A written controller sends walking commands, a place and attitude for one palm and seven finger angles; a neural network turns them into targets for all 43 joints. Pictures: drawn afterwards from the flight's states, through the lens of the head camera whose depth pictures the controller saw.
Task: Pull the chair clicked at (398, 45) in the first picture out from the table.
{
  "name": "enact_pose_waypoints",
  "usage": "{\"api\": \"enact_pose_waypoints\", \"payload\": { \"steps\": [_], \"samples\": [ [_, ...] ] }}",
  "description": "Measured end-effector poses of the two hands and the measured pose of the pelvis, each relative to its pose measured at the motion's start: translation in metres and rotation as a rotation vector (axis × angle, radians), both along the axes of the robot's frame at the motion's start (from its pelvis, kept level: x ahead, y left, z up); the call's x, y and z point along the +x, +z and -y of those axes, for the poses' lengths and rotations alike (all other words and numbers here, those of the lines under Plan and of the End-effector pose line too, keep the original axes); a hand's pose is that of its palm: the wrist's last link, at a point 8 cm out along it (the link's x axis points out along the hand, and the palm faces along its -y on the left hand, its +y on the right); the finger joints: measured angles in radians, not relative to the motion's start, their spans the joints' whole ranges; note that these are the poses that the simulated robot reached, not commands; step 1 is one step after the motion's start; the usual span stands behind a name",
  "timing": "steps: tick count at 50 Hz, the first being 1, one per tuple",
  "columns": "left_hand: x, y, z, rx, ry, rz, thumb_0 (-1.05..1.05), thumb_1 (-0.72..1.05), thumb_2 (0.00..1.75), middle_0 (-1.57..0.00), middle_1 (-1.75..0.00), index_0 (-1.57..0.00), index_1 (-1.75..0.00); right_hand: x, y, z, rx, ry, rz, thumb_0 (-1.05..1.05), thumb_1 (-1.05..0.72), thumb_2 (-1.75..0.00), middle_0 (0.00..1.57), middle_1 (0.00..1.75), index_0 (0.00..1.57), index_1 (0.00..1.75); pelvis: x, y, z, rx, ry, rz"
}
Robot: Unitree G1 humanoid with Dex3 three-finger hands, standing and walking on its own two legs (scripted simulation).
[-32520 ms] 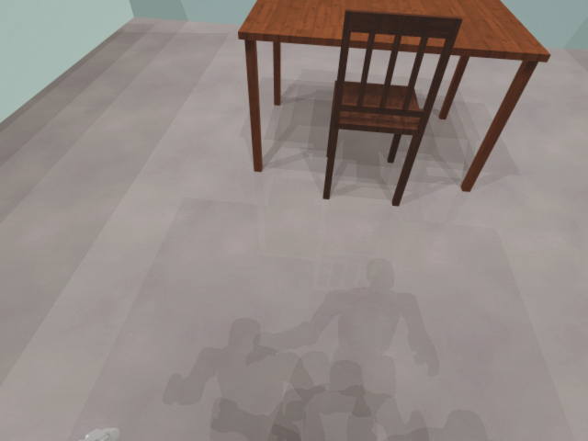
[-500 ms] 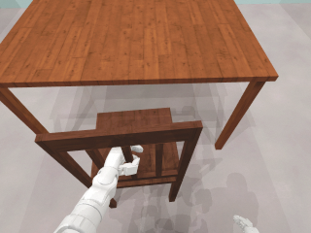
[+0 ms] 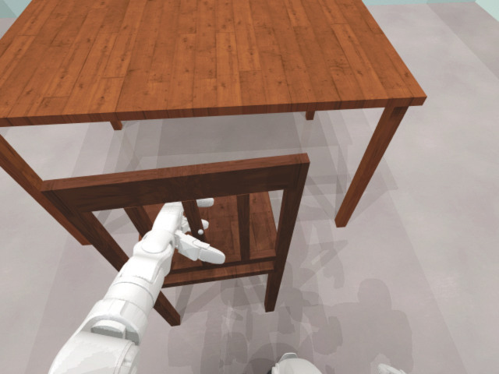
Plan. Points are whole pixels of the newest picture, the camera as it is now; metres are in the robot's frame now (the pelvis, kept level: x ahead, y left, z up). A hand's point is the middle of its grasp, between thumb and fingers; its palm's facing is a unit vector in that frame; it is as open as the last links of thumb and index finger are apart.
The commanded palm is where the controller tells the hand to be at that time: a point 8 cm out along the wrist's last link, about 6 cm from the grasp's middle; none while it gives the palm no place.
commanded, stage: open the thumb and straighten the fingers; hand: left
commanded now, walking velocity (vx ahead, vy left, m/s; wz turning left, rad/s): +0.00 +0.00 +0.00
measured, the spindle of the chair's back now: (199, 234) +0.39 +0.09 -0.07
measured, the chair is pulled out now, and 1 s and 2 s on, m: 0.18 0.18 0.18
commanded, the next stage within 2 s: draw the fingers out of the gap in 0.26 s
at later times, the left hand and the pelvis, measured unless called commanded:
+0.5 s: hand (202, 236) +0.36 +0.08 -0.04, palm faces -0.20 -0.97 -0.13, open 17.5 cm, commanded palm +0.34 +0.13 -0.02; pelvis -0.01 -0.01 -0.01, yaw +0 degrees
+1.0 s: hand (202, 291) +0.26 +0.07 -0.04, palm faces -0.22 -0.97 -0.12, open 17.5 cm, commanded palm +0.25 +0.13 -0.02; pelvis +0.01 -0.02 -0.01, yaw +2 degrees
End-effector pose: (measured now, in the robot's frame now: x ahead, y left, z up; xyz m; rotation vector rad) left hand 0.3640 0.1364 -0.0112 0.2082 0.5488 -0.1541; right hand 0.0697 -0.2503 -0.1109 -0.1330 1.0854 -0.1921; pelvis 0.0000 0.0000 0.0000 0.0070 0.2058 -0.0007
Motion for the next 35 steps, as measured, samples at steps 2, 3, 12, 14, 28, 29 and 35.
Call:
{"api": "enact_pose_waypoints", "payload": {
  "steps": [2,3,12,14,28,29,35],
  "samples": [
    [0.001,0.001,0.003,-0.006,-0.003,0.007,0.00,-0.46,0.23,-0.28,-0.86,-0.30,-0.87,-0.009,-0.003,-0.001,0.004,-0.002,-0.003,0.01,-0.91,-0.90,0.20,0.30,0.20,0.30,-0.004,-0.002,0.000,0.002,-0.001,-0.001],
    [0.001,0.002,0.004,-0.009,-0.004,0.012,0.00,-0.48,0.23,-0.26,-0.80,-0.28,-0.80,-0.013,-0.004,-0.002,0.006,-0.004,-0.005,0.01,-0.91,-0.90,0.20,0.30,0.20,0.30,-0.006,-0.002,0.001,0.003,-0.001,-0.002],
    [-0.003,-0.005,0.002,-0.004,0.010,0.007,-0.01,-0.53,0.20,-0.08,-0.24,-0.09,-0.24,-0.035,-0.009,0.004,0.004,-0.020,-0.014,0.01,-0.91,-0.90,0.20,0.30,0.20,0.30,-0.016,-0.006,0.006,0.015,-0.016,-0.015],
    [-0.003,-0.005,0.000,0.002,0.012,0.014,-0.01,-0.53,0.20,-0.06,-0.17,-0.06,-0.17,-0.036,-0.008,0.008,-0.001,-0.020,-0.010,0.01,-0.91,-0.90,0.20,0.30,0.20,0.30,-0.016,-0.006,0.007,0.015,-0.015,-0.016],
    [-0.020,-0.011,0.006,-0.035,-0.015,0.011,-0.01,-0.54,0.20,0.00,-0.01,-0.01,-0.01,0.001,-0.001,0.023,-0.015,0.011,0.063,0.01,-0.91,-0.90,0.20,0.30,0.20,0.30,-0.006,-0.005,0.014,0.018,-0.014,-0.033],
    [-0.025,-0.013,0.006,-0.038,-0.013,0.007,-0.01,-0.54,0.20,0.00,-0.01,-0.01,-0.01,0.006,0.000,0.023,-0.013,0.015,0.073,0.01,-0.91,-0.90,0.20,0.30,0.20,0.30,-0.005,-0.005,0.014,0.018,-0.014,-0.032],
    [-0.054,-0.017,0.002,-0.023,0.005,0.005,-0.01,-0.54,0.20,0.00,0.00,-0.01,0.00,0.042,0.008,0.019,-0.009,0.050,0.153,0.01,-0.91,-0.90,0.20,0.30,0.20,0.30,0.001,-0.005,0.017,0.017,-0.007,-0.016]
  ]
}}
